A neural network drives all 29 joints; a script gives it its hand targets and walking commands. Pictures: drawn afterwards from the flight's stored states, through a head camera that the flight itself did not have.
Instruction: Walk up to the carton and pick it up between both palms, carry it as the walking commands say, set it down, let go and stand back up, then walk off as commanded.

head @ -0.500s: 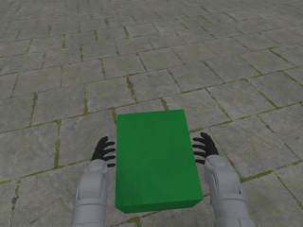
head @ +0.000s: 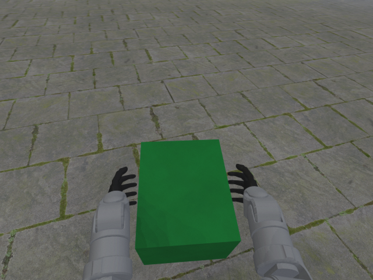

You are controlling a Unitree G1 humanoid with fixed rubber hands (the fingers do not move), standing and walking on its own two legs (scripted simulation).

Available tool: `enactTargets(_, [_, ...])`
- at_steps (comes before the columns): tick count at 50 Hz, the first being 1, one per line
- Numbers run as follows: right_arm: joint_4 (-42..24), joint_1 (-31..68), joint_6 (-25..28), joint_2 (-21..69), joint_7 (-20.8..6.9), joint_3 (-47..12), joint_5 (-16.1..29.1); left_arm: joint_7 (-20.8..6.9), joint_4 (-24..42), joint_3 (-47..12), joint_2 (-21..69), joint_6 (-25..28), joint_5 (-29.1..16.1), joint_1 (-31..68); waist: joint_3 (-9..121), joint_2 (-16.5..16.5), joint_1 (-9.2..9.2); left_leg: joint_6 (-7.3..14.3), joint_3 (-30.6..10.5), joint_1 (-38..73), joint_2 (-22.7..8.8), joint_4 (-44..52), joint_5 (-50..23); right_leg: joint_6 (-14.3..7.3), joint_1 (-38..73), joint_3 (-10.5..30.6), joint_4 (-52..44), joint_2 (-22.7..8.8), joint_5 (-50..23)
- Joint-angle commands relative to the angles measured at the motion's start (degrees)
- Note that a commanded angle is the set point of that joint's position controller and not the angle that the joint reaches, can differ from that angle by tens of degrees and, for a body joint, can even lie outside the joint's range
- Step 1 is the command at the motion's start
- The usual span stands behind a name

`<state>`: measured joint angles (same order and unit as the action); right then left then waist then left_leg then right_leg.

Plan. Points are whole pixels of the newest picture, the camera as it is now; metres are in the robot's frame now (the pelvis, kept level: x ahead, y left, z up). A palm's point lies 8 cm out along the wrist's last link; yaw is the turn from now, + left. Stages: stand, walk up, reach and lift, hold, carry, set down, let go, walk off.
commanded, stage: set down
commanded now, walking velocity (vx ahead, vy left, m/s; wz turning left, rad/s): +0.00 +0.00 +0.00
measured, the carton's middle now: (182, 199) +0.33 +0.07 -0.06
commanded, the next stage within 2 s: none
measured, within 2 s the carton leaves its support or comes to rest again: neither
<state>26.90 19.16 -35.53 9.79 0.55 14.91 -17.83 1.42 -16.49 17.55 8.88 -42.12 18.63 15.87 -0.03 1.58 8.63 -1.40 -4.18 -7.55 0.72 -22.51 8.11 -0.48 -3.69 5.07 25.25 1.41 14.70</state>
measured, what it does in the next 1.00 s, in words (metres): lowers itself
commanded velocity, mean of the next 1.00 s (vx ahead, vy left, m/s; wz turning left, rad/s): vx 0.00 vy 0.00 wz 0.00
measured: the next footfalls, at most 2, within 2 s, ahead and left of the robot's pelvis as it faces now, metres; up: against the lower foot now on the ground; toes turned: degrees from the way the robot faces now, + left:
none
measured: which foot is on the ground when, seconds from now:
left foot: down 0.00-1.00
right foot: down 0.00-1.00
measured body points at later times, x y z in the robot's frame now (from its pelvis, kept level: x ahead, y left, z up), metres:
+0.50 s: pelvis -0.01 +0.01 -0.01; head +0.05 +0.02 +0.43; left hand +0.29 +0.22 -0.04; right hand +0.34 -0.09 -0.05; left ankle +0.06 +0.13 -0.74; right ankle +0.00 -0.12 -0.74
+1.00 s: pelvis -0.03 +0.00 -0.08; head +0.14 +0.02 +0.34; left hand +0.31 +0.22 -0.15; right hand +0.37 -0.08 -0.15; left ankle +0.06 +0.13 -0.74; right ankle +0.00 -0.12 -0.74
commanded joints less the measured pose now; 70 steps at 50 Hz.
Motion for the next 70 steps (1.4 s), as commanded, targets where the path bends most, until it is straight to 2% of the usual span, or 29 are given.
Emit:
enactTargets(1, [1.2,33.3,5.4,49.6,-17.0,-23.8,12.4,-15.5,-3.6,-31.1,57.6,3.7,-16.6,33.8,9.9,-5.7,-2.64,-0.8,0.9,11.8,2.3,3.1,5.0,-3.4,-13.7,-1.3,-6.6,2.7,7.3])
enactTargets(3, [2.7,35.2,6.8,47.6,-17.7,-22.0,11.3,-14.7,-6.1,-29.5,59.3,4.6,-16.1,34.0,10.6,-6.3,-2.34,-1.2,-0.3,10.7,1.8,3.7,6.1,-3.6,-13.7,-1.5,-4.9,3.1,6.1])
enactTargets(5, [4.2,36.8,8.2,46.6,-18.2,-21.0,10.6,-13.8,-7.9,-27.5,59.8,5.8,-15.3,34.0,11.6,-5.9,-1.27,-1.2,-0.7,10.2,1.8,3.8,5.8,-3.7,-14.0,-1.3,-3.7,3.2,5.4])
enactTargets(10, [7.3,37.9,11.6,46.5,-18.5,-19.7,9.4,-12.3,-9.4,-24.3,59.1,9.5,-13.5,34.1,14.9,-4.1,0.38,-0.7,-0.7,10.8,2.3,1.4,0.3,-3.8,-16.8,-0.7,-1.4,3.2,3.6])
enactTargets(15, [8.5,36.3,14.8,46.7,-17.7,-19.7,8.2,-11.8,-10.2,-23.0,57.9,13.5,-12.3,33.2,19.1,-3.6,0.08,-0.4,-0.3,10.1,3.1,-2.0,-8.1,-3.5,-21.1,-0.8,0.8,3.9,0.2])
enactTargets(21, [7.8,34.7,18.5,47.1,-15.6,-21.2,7.0,-12.3,-10.9,-23.1,56.1,18.5,-11.7,32.6,25.3,-2.3,-1.52,-0.3,0.6,6.0,4.3,-6.2,-14.5,-2.7,-25.1,-0.9,3.2,5.1,-4.2])
enactTargets(25, [7.8,35.2,20.6,47.2,-14.3,-22.2,6.3,-12.8,-12.0,-22.4,53.6,21.3,-10.6,33.3,28.0,-0.4,-1.63,0.2,1.3,0.0,5.0,-9.4,-13.4,-1.8,-27.3,-0.7,5.5,5.5,-5.2])
enactTargets(33, [9.6,36.6,23.2,51.1,-12.2,-24.3,7.0,-14.9,-12.9,-21.5,47.7,25.6,-8.4,36.0,34.3,2.5,-0.21,1.7,3.2,-14.5,5.7,-17.9,-11.1,0.4,-31.1,-0.1,11.0,5.7,-7.5])
enactTargets(38, [10.1,38.6,24.2,53.4,-11.0,-26.3,8.6,-16.0,-12.6,-22.6,46.1,27.1,-8.7,38.2,39.6,2.2,1.17,2.1,3.8,-21.3,6.0,-22.3,-11.4,1.3,-34.6,0.1,14.8,5.8,-9.0])
enactTargets(44, [10.0,41.0,24.8,53.7,-10.2,-27.2,9.1,-16.7,-12.9,-24.3,46.9,27.5,-9.7,40.8,46.9,0.9,0.67,1.5,3.9,-26.1,6.2,-26.9,-12.3,1.5,-41.4,-0.7,19.9,6.5,-9.0])
enactTargets(57, [13.1,47.4,24.0,52.8,-11.7,-25.7,9.5,-15.1,-14.7,-25.4,51.2,26.3,-11.1,46.8,55.3,0.1,-0.74,-0.2,3.3,-33.7,6.3,-35.4,-8.8,0.8,-60.0,-3.8,31.9,8.5,-0.8])
enactTargets(70, [16.0,55.4,23.6,52.4,-11.3,-24.9,12.0,-13.0,-14.9,-26.2,50.8,25.8,-13.4,55.0,59.9,0.3,0.03,-0.9,4.4,-40.2,6.9,-44.2,-2.9,0.6,-71.9,-5.3,41.1,10.0,5.9])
